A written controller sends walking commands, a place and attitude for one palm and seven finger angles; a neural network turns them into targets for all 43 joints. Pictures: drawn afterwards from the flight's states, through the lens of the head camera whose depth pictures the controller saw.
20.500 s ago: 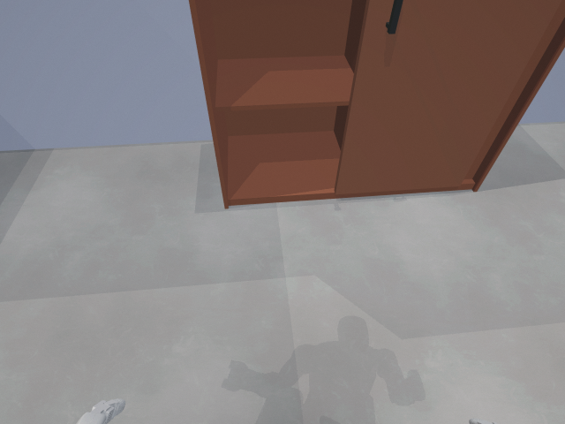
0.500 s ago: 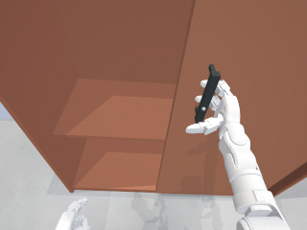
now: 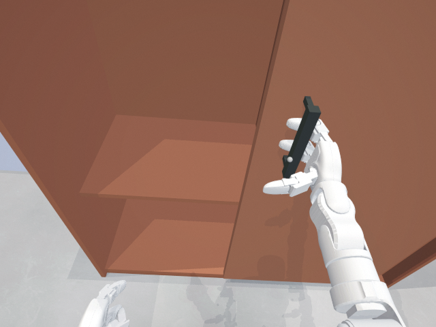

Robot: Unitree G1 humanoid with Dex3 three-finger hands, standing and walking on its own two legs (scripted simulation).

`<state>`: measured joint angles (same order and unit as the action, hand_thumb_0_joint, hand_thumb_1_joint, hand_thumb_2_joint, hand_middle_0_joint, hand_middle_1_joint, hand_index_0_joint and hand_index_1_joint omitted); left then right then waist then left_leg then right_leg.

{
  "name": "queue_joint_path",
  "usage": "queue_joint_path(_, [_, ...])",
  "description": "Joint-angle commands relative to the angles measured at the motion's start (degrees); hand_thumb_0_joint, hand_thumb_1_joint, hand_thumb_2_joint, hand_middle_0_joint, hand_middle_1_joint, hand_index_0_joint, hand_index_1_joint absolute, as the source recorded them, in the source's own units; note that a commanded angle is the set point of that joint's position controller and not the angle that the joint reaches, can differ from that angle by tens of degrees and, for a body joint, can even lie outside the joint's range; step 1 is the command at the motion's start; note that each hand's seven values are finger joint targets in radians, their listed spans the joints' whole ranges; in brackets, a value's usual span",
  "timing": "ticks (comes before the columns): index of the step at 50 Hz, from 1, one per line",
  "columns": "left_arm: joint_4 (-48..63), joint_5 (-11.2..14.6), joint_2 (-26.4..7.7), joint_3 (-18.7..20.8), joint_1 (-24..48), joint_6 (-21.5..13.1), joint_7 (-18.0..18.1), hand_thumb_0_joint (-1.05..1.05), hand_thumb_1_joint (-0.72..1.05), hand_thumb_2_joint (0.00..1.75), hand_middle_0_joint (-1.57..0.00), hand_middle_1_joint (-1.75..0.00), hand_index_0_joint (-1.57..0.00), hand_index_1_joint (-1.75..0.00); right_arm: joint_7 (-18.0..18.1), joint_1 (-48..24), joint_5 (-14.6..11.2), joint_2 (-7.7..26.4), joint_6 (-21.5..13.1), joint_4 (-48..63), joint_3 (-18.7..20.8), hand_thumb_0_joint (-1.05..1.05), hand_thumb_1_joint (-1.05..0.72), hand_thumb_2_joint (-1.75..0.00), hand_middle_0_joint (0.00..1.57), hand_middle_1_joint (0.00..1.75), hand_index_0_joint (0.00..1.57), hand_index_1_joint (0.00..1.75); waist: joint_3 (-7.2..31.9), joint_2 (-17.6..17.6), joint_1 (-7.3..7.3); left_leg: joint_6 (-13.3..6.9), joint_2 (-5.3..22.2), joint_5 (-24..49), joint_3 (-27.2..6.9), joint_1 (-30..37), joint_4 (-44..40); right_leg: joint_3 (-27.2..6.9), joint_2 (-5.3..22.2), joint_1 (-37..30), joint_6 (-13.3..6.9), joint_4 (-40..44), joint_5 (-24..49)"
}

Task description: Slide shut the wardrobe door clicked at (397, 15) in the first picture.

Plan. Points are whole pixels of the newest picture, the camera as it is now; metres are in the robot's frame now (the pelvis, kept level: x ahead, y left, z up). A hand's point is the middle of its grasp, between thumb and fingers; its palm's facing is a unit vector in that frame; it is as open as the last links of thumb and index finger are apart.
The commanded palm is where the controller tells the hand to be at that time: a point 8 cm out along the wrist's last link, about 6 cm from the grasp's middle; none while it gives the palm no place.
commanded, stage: slide the fingers in behind the handle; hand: right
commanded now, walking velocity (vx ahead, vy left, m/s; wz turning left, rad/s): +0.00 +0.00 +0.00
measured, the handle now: (297, 139) +0.45 -0.11 +0.14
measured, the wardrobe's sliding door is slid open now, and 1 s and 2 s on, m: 0.52 0.52 0.52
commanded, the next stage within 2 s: grip the handle and tug to test in 0.42 s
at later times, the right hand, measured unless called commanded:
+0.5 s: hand (287, 157) +0.39 -0.08 +0.14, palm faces -0.02 +1.00 -0.01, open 14.2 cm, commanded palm +0.37 -0.12 +0.14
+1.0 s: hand (287, 157) +0.39 -0.08 +0.14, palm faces -0.03 +1.00 +0.00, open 9.1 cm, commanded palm +0.37 -0.13 +0.14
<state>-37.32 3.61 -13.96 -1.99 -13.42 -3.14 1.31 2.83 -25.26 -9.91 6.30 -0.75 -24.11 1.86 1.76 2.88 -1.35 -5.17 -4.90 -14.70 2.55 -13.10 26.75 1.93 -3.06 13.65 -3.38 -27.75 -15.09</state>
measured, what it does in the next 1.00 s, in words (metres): stands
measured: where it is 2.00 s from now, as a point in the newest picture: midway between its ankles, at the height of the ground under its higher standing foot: outside the picture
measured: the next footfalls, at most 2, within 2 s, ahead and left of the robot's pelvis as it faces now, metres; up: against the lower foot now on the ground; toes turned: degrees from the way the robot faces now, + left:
none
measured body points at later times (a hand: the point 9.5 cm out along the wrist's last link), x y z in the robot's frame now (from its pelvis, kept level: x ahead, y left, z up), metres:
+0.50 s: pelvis +0.00 +0.00 +0.00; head +0.00 +0.02 +0.45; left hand +0.14 +0.23 -0.11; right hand +0.39 -0.14 +0.14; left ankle -0.01 +0.06 -0.74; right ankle -0.01 -0.08 -0.74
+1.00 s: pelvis +0.00 -0.01 +0.00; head +0.01 +0.01 +0.45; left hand +0.15 +0.22 -0.11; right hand +0.39 -0.14 +0.14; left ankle -0.01 +0.06 -0.74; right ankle -0.01 -0.08 -0.74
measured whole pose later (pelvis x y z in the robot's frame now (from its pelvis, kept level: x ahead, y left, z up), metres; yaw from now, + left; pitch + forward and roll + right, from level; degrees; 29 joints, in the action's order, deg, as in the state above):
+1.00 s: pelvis +0.00 -0.01 +0.00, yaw -1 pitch +1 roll +0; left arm -37.9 3.2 -13.6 -1.6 -13.9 -3.5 0.7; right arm 5.2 -27.6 -9.0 4.4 -1.4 -25.7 -1.3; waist 1.4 3.0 -0.9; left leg -4.2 -3.8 -15.7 2.9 -13.4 27.6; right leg 1.5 -4.2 13.9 -4.3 -28.0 -15.5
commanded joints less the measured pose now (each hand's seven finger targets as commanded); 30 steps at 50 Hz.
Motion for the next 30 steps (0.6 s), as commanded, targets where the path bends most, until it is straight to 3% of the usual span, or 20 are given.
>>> queue_joint_path(1, [8.3, 0.1, -6.0, 2.2, 5.1, -2.9, 0.1, 0.00, 0.90, 0.90, -0.20, -0.30, -0.20, -0.30, -1.1, -24.1, 0.4, 2.3, -4.3, 13.7, -2.4, 0.00, 0.50, -0.30, 0.30, 1.20, 0.30, 1.20, 14.1, -5.3, -1.26, 4.5, 4.5, 17.9, -4.3, 1.8, -3.6, -3.6, 1.9, -7.5, 0.0, 1.0, 13.1])
queue_joint_path(5, [8.1, 0.0, -6.1, 2.1, 4.9, -2.7, 0.3, 0.00, 0.90, 0.90, -0.20, -0.30, -0.20, -0.30, -0.7, -25.8, 0.5, 2.5, -4.4, 13.4, -2.6, 0.00, 0.50, -0.30, 0.30, 1.20, 0.30, 1.20, 15.0, -5.5, -1.26, 4.5, 4.7, 16.2, -4.5, 2.2, -3.6, -3.9, 1.8, -7.3, 0.0, 1.1, 12.1])
queue_joint_path(7, [7.7, 0.2, -6.1, 2.1, 4.6, -2.8, 0.4, 0.00, 0.90, 0.90, -0.20, -0.30, -0.20, -0.30, -0.7, -27.6, 0.3, 1.7, -4.3, 11.7, -3.3, 0.00, 0.50, -0.30, 0.30, 1.20, 0.30, 1.20, 14.4, -6.3, -2.07, 4.7, 4.6, 15.6, -4.5, 1.0, -3.7, -4.1, 1.9, -7.4, 0.0, 0.9, 11.4])
queue_joint_path(10, [7.5, 0.0, -6.0, 2.2, 4.5, -2.9, 0.4, 0.00, 0.90, 0.90, -0.20, -0.30, -0.20, -0.30, -0.7, -28.0, 0.3, 0.6, -4.5, 11.6, -4.3, 0.00, 0.50, -0.30, 0.30, 1.20, 0.30, 1.20, 14.9, -5.5, -1.74, 4.4, 4.6, 15.7, -4.2, 0.8, -3.4, -4.5, 1.8, -7.9, 0.0, 0.8, 12.3])
queue_joint_path(13, [7.0, 0.1, -6.1, 2.1, 4.0, -2.9, 0.5, 0.00, 0.90, 0.90, -0.20, -0.30, -0.20, -0.30, -0.5, -30.7, 0.5, 0.8, -4.6, 9.9, -4.3, 0.00, 0.50, -0.30, 0.30, 1.20, 0.30, 1.20, 14.4, -7.2, -2.63, 4.5, 4.5, 14.6, -4.0, -0.3, -3.5, -4.6, 1.9, -7.7, -0.1, 0.9, 11.1])
queue_joint_path(14, [7.0, 0.1, -6.0, 2.2, 4.1, -3.1, 0.5, 0.00, 0.90, 0.90, -0.20, -0.30, -0.20, -0.30, -0.5, -30.7, 0.5, 0.1, -4.7, 9.7, -4.6, 0.00, 0.50, -0.30, 0.30, 1.20, 0.30, 1.20, 14.7, -6.3, -2.52, 4.6, 4.5, 14.9, -4.2, -0.6, -3.4, -4.5, 1.8, -8.1, -0.1, 0.7, 11.5])
queue_joint_path(15, [6.9, -0.1, -6.2, 2.2, 3.7, -2.9, 0.5, 0.00, 0.90, 0.90, -0.20, -0.30, -0.20, -0.30, -0.3, -29.9, 0.5, 1.9, -4.7, 9.1, -2.8, 0.00, 0.50, -0.30, 0.30, 1.20, 0.30, 1.20, 15.4, -6.4, -1.80, 4.6, 4.6, 15.1, -4.3, 0.7, -3.3, -4.6, 1.8, -7.5, -0.1, 0.6, 11.8])
queue_joint_path(19, [6.8, 0.1, -5.9, 2.1, 3.7, -3.2, 0.4, 0.00, 0.90, 0.90, -0.20, -0.30, -0.20, -0.30, -0.6, -31.8, 0.8, 0.1, -5.2, 8.3, -4.8, 0.00, 0.50, -0.30, 0.30, 1.20, 0.30, 1.20, 15.3, -3.9, -2.34, 4.0, 4.5, 14.6, -3.8, -1.1, -2.9, -4.9, 1.9, -8.9, 0.2, 0.6, 12.3])
queue_joint_path(21, [6.7, 0.0, -6.1, 2.2, 3.1, -3.4, 0.3, 0.00, 0.90, 0.90, -0.20, -0.30, -0.20, -0.30, -0.3, -31.2, 0.7, 0.9, -5.5, 7.8, -3.5, 0.00, 0.50, -0.30, 0.30, 1.20, 0.30, 1.20, 16.0, -5.4, -2.03, 3.8, 4.3, 14.6, -3.5, -0.7, -2.8, -5.2, 2.0, -9.1, 0.2, 0.7, 13.1])
queue_joint_path(22, [7.0, -0.1, -5.9, 2.2, 3.3, -3.6, 0.2, 0.00, 0.90, 0.90, -0.20, -0.30, -0.20, -0.30, -0.5, -31.8, 0.8, -0.6, -5.8, 9.0, -5.3, 0.00, 0.50, -0.30, 0.30, 1.20, 0.30, 1.20, 16.4, -4.7, -2.27, 4.0, 4.3, 15.7, -3.7, -0.7, -2.5, -5.1, 1.9, -9.6, 0.2, 0.4, 13.9])
queue_joint_path(23, [6.8, -0.1, -5.9, 2.3, 3.2, -3.6, 0.2, 0.00, 0.90, 0.90, -0.20, -0.30, -0.20, -0.30, -0.3, -29.8, 0.6, 1.1, -5.8, 7.8, -3.2, 0.00, 0.50, -0.30, 0.30, 1.20, 0.30, 1.20, 16.5, -5.2, -1.49, 3.8, 4.3, 15.6, -3.5, -0.2, -2.5, -5.2, 2.1, -9.2, 0.4, 0.6, 13.9])
queue_joint_path(24, [7.2, -0.2, -5.8, 2.1, 3.4, -3.7, 0.0, 0.00, 0.90, 0.90, -0.20, -0.30, -0.20, -0.30, -0.7, -30.7, 0.6, -1.5, -5.9, 8.7, -5.7, 0.00, 0.50, -0.30, 0.30, 1.20, 0.30, 1.20, 16.2, -5.2, -2.05, 3.8, 4.3, 15.8, -3.3, -0.6, -2.4, -5.1, 2.0, -9.5, 0.3, 0.8, 14.2])
queue_joint_path(25, [6.9, -0.2, -6.1, 2.3, 3.1, -3.6, 0.1, 0.00, 0.90, 0.90, -0.20, -0.30, -0.20, -0.30, -0.3, -30.6, 0.7, 0.6, -6.2, 8.2, -4.0, 0.00, 0.50, -0.30, 0.30, 1.20, 0.30, 1.20, 15.9, -7.0, -1.76, 3.7, 4.3, 15.6, -3.2, 0.1, -2.5, -5.4, 2.1, -8.7, 0.3, 0.6, 14.2])
queue_joint_path(26, [7.0, -0.1, -5.9, 2.3, 3.4, -3.8, 0.0, 0.00, 0.90, 0.90, -0.20, -0.30, -0.20, -0.30, -0.5, -30.6, 0.6, -0.7, -6.2, 8.3, -4.9, 0.00, 0.50, -0.30, 0.30, 1.20, 0.30, 1.20, 15.6, -6.0, -1.72, 3.7, 4.2, 15.6, -3.2, -0.5, -2.4, -5.2, 2.2, -9.0, 0.4, 0.9, 14.2])
queue_joint_path(30, [6.9, -0.3, -6.1, 2.4, 3.1, -4.0, -0.1, 0.00, 0.90, 0.90, -0.20, -0.30, -0.20, -0.30, -0.1, -30.3, 0.8, -0.8, -6.4, 8.5, -5.1, 0.00, 0.31, -0.38, 0.32, 1.23, 0.32, 1.23, 15.3, -6.2, -1.65, 3.5, 4.1, 14.7, -2.9, -0.9, -2.5, -5.5, 2.3, -9.5, 0.5, 0.9, 14.5])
